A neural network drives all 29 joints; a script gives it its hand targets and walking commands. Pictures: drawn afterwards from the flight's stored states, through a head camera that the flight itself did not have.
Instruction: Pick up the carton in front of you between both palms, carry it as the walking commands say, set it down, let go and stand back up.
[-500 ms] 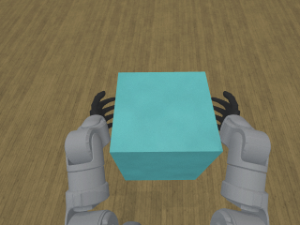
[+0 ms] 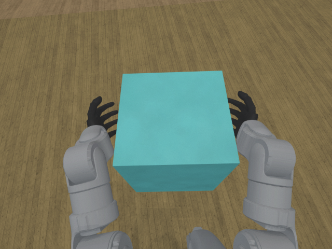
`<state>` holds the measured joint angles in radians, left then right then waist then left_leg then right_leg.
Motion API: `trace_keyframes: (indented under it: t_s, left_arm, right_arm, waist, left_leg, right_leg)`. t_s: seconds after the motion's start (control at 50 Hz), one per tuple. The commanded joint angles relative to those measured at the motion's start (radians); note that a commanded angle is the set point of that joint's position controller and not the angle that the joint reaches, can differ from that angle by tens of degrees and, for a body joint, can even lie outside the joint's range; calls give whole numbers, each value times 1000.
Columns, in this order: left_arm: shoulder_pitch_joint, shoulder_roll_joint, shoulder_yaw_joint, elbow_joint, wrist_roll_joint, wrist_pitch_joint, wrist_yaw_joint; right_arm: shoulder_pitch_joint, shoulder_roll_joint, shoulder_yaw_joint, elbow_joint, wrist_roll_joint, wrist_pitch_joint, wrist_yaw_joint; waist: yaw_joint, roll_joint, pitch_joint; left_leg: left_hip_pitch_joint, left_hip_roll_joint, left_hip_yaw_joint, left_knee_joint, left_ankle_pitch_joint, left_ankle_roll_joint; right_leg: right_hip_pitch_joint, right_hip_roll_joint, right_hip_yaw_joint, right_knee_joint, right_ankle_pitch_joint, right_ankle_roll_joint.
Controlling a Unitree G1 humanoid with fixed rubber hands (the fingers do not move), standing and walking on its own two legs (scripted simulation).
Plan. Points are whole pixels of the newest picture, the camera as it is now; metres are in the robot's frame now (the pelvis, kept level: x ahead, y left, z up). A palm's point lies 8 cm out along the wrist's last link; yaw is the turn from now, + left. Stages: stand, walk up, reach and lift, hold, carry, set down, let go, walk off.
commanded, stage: carry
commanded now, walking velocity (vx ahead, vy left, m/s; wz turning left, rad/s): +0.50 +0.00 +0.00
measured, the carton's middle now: (173, 139) +0.37 -0.04 +0.06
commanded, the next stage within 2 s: none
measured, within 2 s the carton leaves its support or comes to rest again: neither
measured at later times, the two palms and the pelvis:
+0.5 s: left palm (91, 33) +0.67 +0.16 +0.18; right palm (198, 26) +0.67 -0.15 +0.18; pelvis +0.32 +0.00 +0.03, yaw +0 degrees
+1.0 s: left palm out of the picture +0.95 +0.16 +0.22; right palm out of the picture +0.99 -0.14 +0.22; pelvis +0.63 -0.03 +0.10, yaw +1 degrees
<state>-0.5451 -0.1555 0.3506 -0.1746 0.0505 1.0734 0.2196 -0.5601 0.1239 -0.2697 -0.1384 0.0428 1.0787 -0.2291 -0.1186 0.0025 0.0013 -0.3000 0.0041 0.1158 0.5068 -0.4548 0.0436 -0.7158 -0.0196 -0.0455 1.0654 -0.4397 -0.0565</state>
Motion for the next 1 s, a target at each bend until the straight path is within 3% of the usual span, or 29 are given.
trace_keyframes:
  t_s: [0.0, 0.02, 0.06, 0.08, 0.1, 0.12, 0.16, 0.18, 0.22, 0.26, 0.36, 0.4, 0.42, 0.44, 0.46, 0.48, 0.5, 0.54, 0.58, 0.72, 0.76, 0.78, 0.8, 0.82, 0.84, 0.86, 0.9, 0.94, 0.98]
  left_arm:
    - [-567, -555, -565, -47, -116, -18, 10]
    - [-557, -543, -569, -47, -121, -9, 10]
    - [-515, -538, -573, -3, -130, 7, 7]
    - [-480, -538, -574, 24, -131, 15, 6]
    - [-484, -522, -571, 38, -131, 17, 11]
    - [-505, -561, -587, 41, -146, 24, 7]
    - [-628, -640, -669, -30, -227, 25, -18]
    - [-686, -678, -704, -68, -264, 19, -29]
    - [-772, -715, -728, -97, -299, 2, -45]
    - [-798, -741, -752, -109, -352, -6, -59]
    - [-683, -666, -707, -42, -329, 5, -45]
    - [-630, -645, -678, 4, -291, 17, -36]
    - [-605, -637, -666, 21, -271, 23, -32]
    - [-591, -625, -653, 30, -244, 29, -28]
    - [-577, -615, -625, 26, -215, 35, -23]
    - [-582, -610, -604, 17, -193, 36, -21]
    - [-613, -617, -581, 25, -175, 31, -14]
    - [-599, -643, -532, 45, -132, 23, -8]
    - [-613, -656, -528, 27, -114, 4, -10]
    - [-595, -561, -549, -23, -102, -11, 14]
    - [-573, -544, -557, -13, -114, 8, 13]
    - [-551, -547, -561, 10, -120, 16, 10]
    - [-537, -549, -565, 38, -127, 23, 8]
    - [-506, -548, -564, 59, -128, 29, 7]
    - [-524, -546, -568, 66, -134, 29, 11]
    - [-555, -582, -584, 58, -153, 35, 3]
    - [-676, -674, -673, -15, -241, 30, -23]
    - [-768, -735, -728, -65, -292, 16, -39]
    - [-825, -766, -750, -86, -349, 2, -57]
  right_arm:
    - [-654, 704, 655, -126, 239, -27, 48]
    - [-620, 686, 638, -106, 219, -18, 41]
    - [-557, 657, 605, -72, 168, 2, 29]
    - [-545, 629, 581, -61, 136, 12, 22]
    - [-525, 620, 557, -54, 117, 23, 19]
    - [-564, 604, 535, -55, 96, 26, 13]
    - [-534, 624, 474, -11, 47, 27, 7]
    - [-527, 643, 452, 1, 31, 25, 9]
    - [-587, 671, 444, -17, 10, 6, 14]
    - [-603, 662, 453, -35, 6, -3, 10]
    - [-572, 597, 470, -38, 2, 4, -11]
    - [-550, 594, 477, -14, 7, 17, -7]
    - [-532, 599, 479, 8, 12, 22, -3]
    - [-513, 599, 477, 34, 17, 26, -1]
    - [-510, 603, 480, 37, 19, 27, -1]
    - [-528, 634, 499, 42, 36, 25, 1]
    - [-578, 674, 527, 5, 72, 25, 13]
    - [-700, 762, 626, -70, 169, 9, 42]
    - [-753, 802, 665, -104, 219, -9, 59]
    - [-686, 721, 649, -102, 248, -20, 53]
    - [-623, 688, 616, -65, 207, -2, 41]
    - [-596, 672, 597, -50, 182, 8, 34]
    - [-559, 654, 579, -31, 150, 17, 29]
    - [-558, 624, 556, -27, 120, 26, 21]
    - [-539, 622, 526, -19, 93, 35, 16]
    - [-581, 619, 503, -12, 71, 36, 11]
    - [-558, 643, 453, 16, 37, 33, 11]
    - [-575, 671, 430, 19, 12, 21, 16]
    - [-614, 672, 434, -8, 1, 5, 14]
  waist:
    - [63, 152, -441]
    - [86, 170, -443]
    - [167, 74, -511]
    - [222, -15, -576]
    - [221, -319, -644]
    - [232, -277, -554]
    - [225, -13, -491]
    - [215, 35, -477]
    - [193, -15, -472]
    - [189, -82, -453]
    - [189, -148, -398]
    - [126, -190, -422]
    - [70, -159, -469]
    - [19, -89, -553]
    - [-9, 134, -656]
    - [-4, 342, -625]
    - [23, 203, -568]
    - [19, -12, -490]
    - [46, 14, -503]
    - [53, 136, -435]
    - [93, 157, -441]
    - [141, 122, -473]
    - [181, 59, -536]
    - [241, -49, -609]
    - [223, -336, -621]
    - [228, -226, -550]
    - [225, 13, -497]
    - [196, 15, -489]
    - [188, -55, -470]
  left_leg:
    - [246, 229, -195, -161, 329, 150]
    - [206, 225, -165, -145, 350, 137]
    - [75, 167, -36, 97, 584, 73]
    - [-70, 126, 14, 326, 510, 20]
    - [-322, 6, 7, 619, 235, -42]
    - [-500, -64, -68, 797, -106, -46]
    - [-600, 2, -133, 968, -73, -9]
    - [-600, 23, -144, 931, -36, 4]
    - [-566, 38, -138, 837, 15, 13]
    - [-580, 33, -106, 771, 13, 9]
    - [-369, 17, 0, 320, 80, 2]
    - [-121, -69, 121, 211, 85, 20]
    - [71, -120, 176, 121, 156, 37]
    - [341, -104, 110, 101, 147, 64]
    - [550, 184, -425, -26, -133, 181]
    - [631, 322, -868, -201, 41, 293]
    - [608, 329, -803, -145, 220, 304]
    - [475, 297, -599, -37, 495, 254]
    - [430, 265, -490, -72, 362, 190]
    - [272, 228, -226, -177, 335, 165]
    - [201, 216, -153, -129, 453, 134]
    - [152, 195, -85, -12, 602, 102]
    - [59, 144, -8, 174, 720, 53]
    - [-132, 91, 18, 440, 513, -4]
    - [-413, -53, -17, 673, 21, -38]
    - [-537, -56, -111, 864, -103, -23]
    - [-594, 0, -144, 957, -56, 5]
    - [-559, 30, -151, 856, 3, 19]
    - [-552, 28, -125, 779, -2, 16]
  right_leg:
    - [163, 1, -52, -295, 38, 2]
    - [263, 39, -125, -349, 39, 2]
    - [641, 109, -200, -486, 143, -23]
    - [883, 19, -37, -481, 70, -59]
    - [1020, -265, 557, -656, -33, -213]
    - [1031, -311, 751, -754, 149, -269]
    - [967, -312, 581, -618, 458, -257]
    - [923, -290, 503, -607, 487, -222]
    - [873, -258, 412, -645, 352, -167]
    - [857, -255, 356, -680, 297, -170]
    - [734, -202, 134, -738, 413, -135]
    - [660, -188, 48, -644, 658, -92]
    - [615, -163, -31, -507, 817, -57]
    - [488, -131, -80, -312, 808, -17]
    - [256, -49, -71, 8, 488, 52]
    - [-3, 119, -15, 231, -93, 71]
    - [-91, 69, 85, 387, -92, 39]
    - [-141, 12, 87, 410, -54, 12]
    - [-105, -11, 92, 288, -14, -4]
    - [104, -8, -39, -252, 52, 4]
    - [304, 64, -159, -369, 69, 0]
    - [479, 102, -212, -456, 146, -9]
    - [721, 105, -174, -484, 148, -44]
    - [936, -73, 146, -550, -76, -103]
    - [1056, -300, 679, -715, -15, -260]
    - [1039, -326, 755, -727, 151, -290]
    - [950, -303, 557, -613, 447, -258]
    - [877, -262, 443, -636, 364, -188]
    - [842, -257, 382, -673, 272, -176]
